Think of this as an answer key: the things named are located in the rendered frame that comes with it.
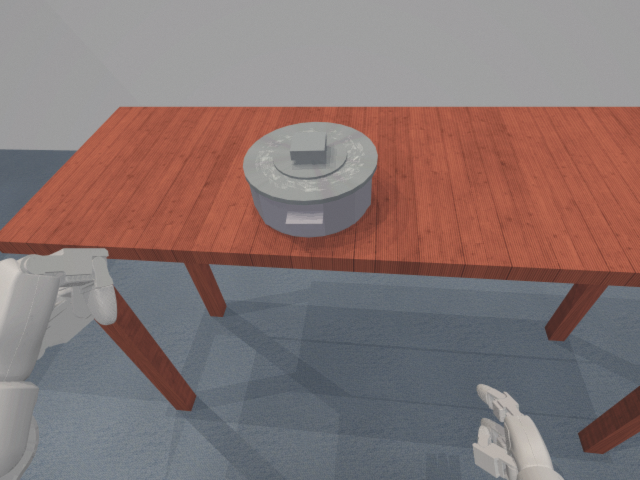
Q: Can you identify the left robot hand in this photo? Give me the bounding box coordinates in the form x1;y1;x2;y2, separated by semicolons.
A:
0;248;117;381

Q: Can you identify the lid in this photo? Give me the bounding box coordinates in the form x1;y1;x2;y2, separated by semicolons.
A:
243;122;378;205

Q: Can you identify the pot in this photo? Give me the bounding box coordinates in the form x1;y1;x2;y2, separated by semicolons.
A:
250;178;372;238

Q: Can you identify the table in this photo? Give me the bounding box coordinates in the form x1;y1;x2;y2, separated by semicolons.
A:
0;107;640;454

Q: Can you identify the robot left forearm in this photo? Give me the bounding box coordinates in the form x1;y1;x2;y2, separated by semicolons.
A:
0;381;39;480

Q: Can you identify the right robot hand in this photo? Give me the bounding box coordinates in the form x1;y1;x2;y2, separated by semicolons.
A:
472;384;554;480

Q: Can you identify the knob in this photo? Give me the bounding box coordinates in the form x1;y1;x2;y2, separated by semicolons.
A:
290;132;327;160

